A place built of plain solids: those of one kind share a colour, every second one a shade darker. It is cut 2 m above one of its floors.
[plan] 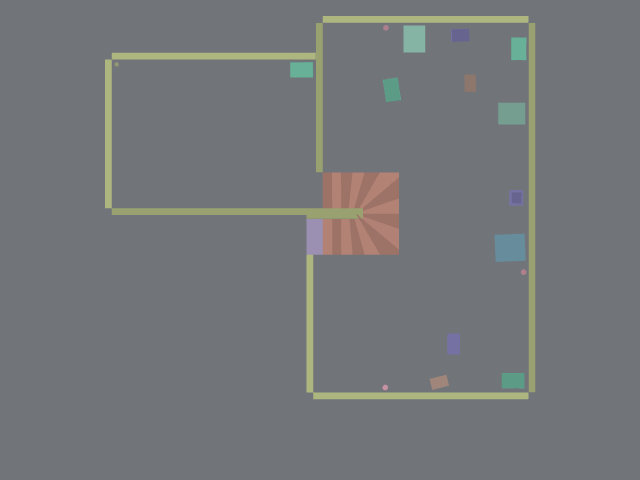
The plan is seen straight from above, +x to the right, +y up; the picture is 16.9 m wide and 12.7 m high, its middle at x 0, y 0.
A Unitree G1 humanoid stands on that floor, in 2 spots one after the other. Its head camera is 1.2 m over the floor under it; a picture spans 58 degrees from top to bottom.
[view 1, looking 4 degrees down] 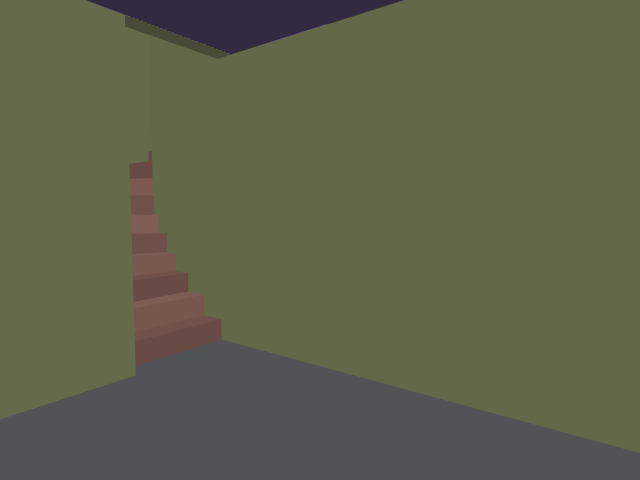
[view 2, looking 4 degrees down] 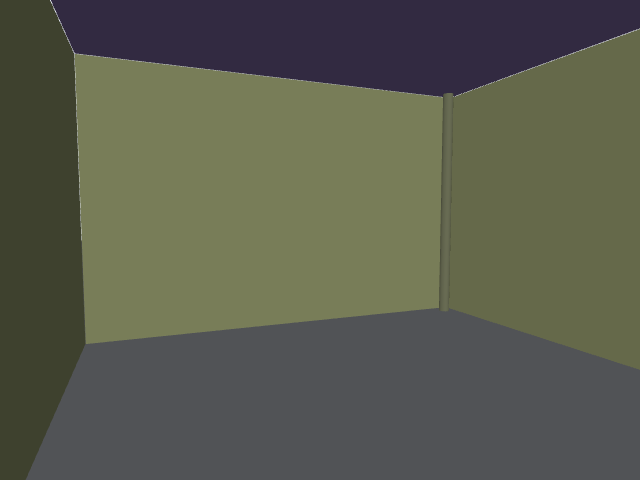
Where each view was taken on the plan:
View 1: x -3.02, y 3.44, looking -53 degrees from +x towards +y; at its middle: wall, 3.26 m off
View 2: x -1.20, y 1.36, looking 158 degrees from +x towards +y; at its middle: wall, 4.66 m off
